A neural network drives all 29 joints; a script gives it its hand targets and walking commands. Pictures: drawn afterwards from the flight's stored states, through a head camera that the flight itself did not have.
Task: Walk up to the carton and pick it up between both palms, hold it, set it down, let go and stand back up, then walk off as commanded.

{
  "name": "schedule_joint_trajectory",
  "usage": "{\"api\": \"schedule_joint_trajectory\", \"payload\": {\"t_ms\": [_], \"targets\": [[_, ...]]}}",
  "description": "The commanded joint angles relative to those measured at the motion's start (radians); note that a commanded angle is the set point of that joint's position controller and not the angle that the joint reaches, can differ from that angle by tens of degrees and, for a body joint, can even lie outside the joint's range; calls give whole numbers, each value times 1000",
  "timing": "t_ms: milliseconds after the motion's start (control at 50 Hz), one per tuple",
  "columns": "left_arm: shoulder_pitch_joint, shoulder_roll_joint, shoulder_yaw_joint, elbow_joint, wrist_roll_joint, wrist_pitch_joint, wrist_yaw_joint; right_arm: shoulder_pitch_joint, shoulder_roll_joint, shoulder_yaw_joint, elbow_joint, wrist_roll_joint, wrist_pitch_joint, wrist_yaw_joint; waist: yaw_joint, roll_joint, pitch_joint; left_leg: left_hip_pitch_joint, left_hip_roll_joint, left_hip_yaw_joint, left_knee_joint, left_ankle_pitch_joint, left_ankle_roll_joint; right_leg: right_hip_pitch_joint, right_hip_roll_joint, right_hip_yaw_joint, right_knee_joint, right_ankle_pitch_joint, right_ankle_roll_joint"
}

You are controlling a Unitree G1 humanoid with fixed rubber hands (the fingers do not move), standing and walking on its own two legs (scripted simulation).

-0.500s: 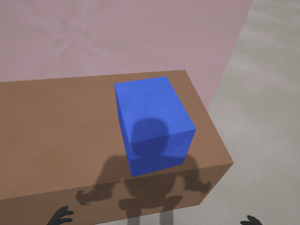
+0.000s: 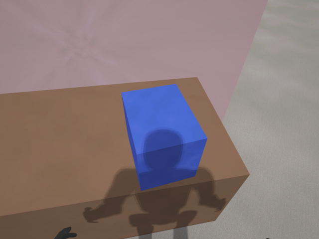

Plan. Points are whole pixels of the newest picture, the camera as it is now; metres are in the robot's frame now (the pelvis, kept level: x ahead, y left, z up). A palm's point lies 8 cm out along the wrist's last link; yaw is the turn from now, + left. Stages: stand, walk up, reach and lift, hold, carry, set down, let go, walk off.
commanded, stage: walk off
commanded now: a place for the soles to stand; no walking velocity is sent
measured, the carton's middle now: (159, 135) +0.48 +0.07 -0.08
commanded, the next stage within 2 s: none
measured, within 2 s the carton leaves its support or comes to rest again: neither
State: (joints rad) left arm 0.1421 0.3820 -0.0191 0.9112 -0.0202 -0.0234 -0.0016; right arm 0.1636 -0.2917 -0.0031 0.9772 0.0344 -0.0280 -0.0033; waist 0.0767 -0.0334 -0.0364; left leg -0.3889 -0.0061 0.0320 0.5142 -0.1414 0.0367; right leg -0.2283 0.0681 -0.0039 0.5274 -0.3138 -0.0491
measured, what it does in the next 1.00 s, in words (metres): walks backwards: left foot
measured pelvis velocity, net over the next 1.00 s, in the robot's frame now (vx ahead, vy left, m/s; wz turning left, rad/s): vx -0.25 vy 0.07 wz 0.00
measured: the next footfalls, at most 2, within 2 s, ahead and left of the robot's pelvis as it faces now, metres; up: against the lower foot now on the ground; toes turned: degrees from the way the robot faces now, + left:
left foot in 0.70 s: -0.04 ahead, +0.11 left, +0.02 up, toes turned -7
right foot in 1.18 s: -0.32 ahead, -0.04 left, +0.00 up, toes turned +5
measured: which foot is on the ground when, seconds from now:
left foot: down 0.00-0.26, up 0.28-0.68, down 0.70-1.00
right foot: down 0.00-0.72, up 0.74-1.00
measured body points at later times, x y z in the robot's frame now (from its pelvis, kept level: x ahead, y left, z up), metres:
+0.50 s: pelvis -0.10 -0.01 -0.02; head -0.07 -0.03 +0.43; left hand -0.04 +0.32 -0.12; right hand +0.01 -0.33 -0.14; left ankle -0.11 +0.11 -0.66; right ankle -0.04 -0.10 -0.73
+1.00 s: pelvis -0.25 +0.07 +0.01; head -0.20 +0.13 +0.45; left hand -0.20 +0.39 -0.15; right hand -0.11 -0.24 -0.07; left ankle -0.09 +0.11 -0.72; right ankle -0.29 -0.09 -0.64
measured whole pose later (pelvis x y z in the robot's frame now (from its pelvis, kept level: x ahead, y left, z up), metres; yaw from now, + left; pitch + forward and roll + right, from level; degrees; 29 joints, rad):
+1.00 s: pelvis -0.25 +0.07 +0.01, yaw +0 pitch -3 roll -4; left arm 0.17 0.42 0.10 0.91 -0.01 0.08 -0.01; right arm 0.15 -0.34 -0.06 0.78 0.03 0.03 -0.02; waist 0.08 -0.07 0.18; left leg -0.40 -0.08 -0.10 0.41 -0.16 0.06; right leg -0.41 0.06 0.05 1.14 -0.39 -0.05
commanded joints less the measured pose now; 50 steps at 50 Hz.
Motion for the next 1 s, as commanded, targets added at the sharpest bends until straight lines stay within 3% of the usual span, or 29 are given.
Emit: {"api": "schedule_joint_trajectory", "payload": {"t_ms": [0,40,60,80,100,140,160,200,220,240,260,300,360,380,460,520,560,620,660,680,700,720,740,760,800,840,900,920,980], "targets": [[86,199,104,-54,48,-18,13,-10,-321,-113,-147,-60,-2,-14,-66,144,-66,321,181,-241,43,668,111,-59,-175,125,23,486,59],[106,187,104,-75,49,2,16,51,-325,-132,-147,-53,13,-21,-78,143,-115,393,242,-286,17,759,195,-81,-121,85,166,400,71],[105,176,100,-77,50,3,15,60,-330,-131,-152,-53,14,-21,-84,167,-112,418,283,-333,-21,806,225,-132,-72,66,259,180,59],[104,148,101,-80,60,15,13,60,-326,-131,-159,-50,18,-21,-86,218,-90,391,337,-392,-61,741,267,-177,-41,42,320,-152,56],[105,144,100,-87,63,29,11,39,-334,-131,-167,-50,21,-26,-87,198,-65,328,368,-422,-107,612,285,-174,-36,62,376,-275,33],[124,144,111,-96,63,39,1,-23,-332,-130,-215,-48,30,-32,-60,178,0,131,369,-413,-135,358,286,-124,-76,109,383,-265,27],[140,151,119,-90,60,47,-1,-42,-332,-121,-224,-45,35,-28,-58,184,18,71,339,-377,-139,241,272,-98,-54,68,392,-247,18],[248,171,127,-61,72,40,-3,-155,-343,-123,-263,-48,47,-26,10,186,106,-137,262,-294,-104,-67,162,8,-108,77,127,-111,25],[255,203,139,-61,80,34,-7,-192,-323,-119,-283,-53,51,-27,26,80,137,-166,170,-245,31,-170,97,-4,-171,167,-69,-114,-3],[188,259,149,-58,84,21,-2,-152,-287,-114,-258,-49,65,-21,-10,-170,193,-158,-40,-125,265,-320,40,-146,-334,409,-346,-91,-18],[71,314,164,-107,85,25,8,-103,-296,-126,-245,-46,83,-25,-45,-157,204,-106,-129,-131,508,-425,13,-249,-421,529,-399,-124,-42],[-65,335,188,-141,91,38,14,-8,-341,-144,-203,-51,106,-18,-80,-136,228,-39,-141,-234,696,-378,9,-391,-406,524,-448,-456,-66],[-106,247,161,-179,71,35,21,12,-339,-138,-205,-41,97,-23,-100,-77,233,-106,-144,-251,734,-307,-4,-227,-307,365,-292,-119,-40],[-89,251,165,-190,73,36,20,28,-343,-142,-220,-41,93,-19,-81,-57,207,-109,-137,-228,748,-330,-28,-146,-321,374,-229,3,-84],[0,209,166,-192,67,36,28,20,-301,-118,-230,-33,76,-29,-39,-56,111,-187,-77,-188,643,-380,-40,101,-322,330,-111,235,-123],[46,212,156,-188,65,42,28,43,-293,-116,-242,-38,67,-37,-16,-127,52,-173,-53,-150,474,-424,-29,211,-350,345,-57,390,-155],[16,217,154,-197,61,50,22,82,-295,-122,-223,-41,66,-34,-30,-123,41,-70,-32,-128,442,-443,-10,87,-373,326,-42,375,-190],[-61,227,159,-212,58,60,19,188,-289,-128,-190,-43,65,-30,-83,-146,57,109,-30,-104,382,-360,20,-126,-357,296,-83,139,-174],[-92,204,150,-215,56,72,20,251,-311,-138,-148,-48,56,-25,-130,-79,56,238,10,-194,180,-251,69,-276,-274,191,35,-79,-96],[-78,187,152,-194,60,74,15,233,-314,-138,-143,-54,52,-22,-124,10,121,212,49,-308,60,-312,81,-347,-178,130,141,-221,-46],[-61,151,149,-189,45,82,20,204,-352,-144,-158,-65,55,-27,-138,170,188,53,199,-552,-120,-398,123,-357,-44,62,452,-227,7],[-24,179,150,-198,49,87,25,90,-383,-135,-205,-62,48,-29,-94,235,226,-202,275,-809,-343,-560,129,-248,53,162,683,-219,35],[40,203,161,-186,48,90,27,-23,-392,-130,-232,-57,44,-36,-41,215,283,-339,271,-821,-427,-805,93,-204,50,211,766,-174,35],[101,225,163,-132,46,94,25,-38,-392,-124,-238,-59,49,-39,-33,238,297,-395,227,-756,-459,-885,37,-184,68,211,832,-113,42],[143,227,165,-98,46,102,20,-71,-346,-114,-260,-55,45,-47,-4,187,288,-232,159,-622,-390,-711,-45,-246,46,224,783,-72,56],[166,223,170,-78,51,101,8,-5,-335,-118,-261,-50,46,-40,-34,257,171,-97,116,-537,-359,-649,-39,-208,61,185,782,-92,65],[154,211,165,-93,51,101,6,71,-317,-126,-255,-41,38,-40,-68,246,21,171,135,-548,-287,-503,17,-255,32,204,688,-106,62],[193,233,173,-93,60,102,-1,81,-320,-131,-263,-35,42,-39,-67,240,-32,224,96,-489,-308,-438,-37,-207,43,161,654,-116,58],[197,197,170,-90,66,115,-8,113,-293,-128,-248,-32,42,-44,-59,202,-71,298,89,-447,-275,-235,-22,-155,10,136,453,-155,47]]}}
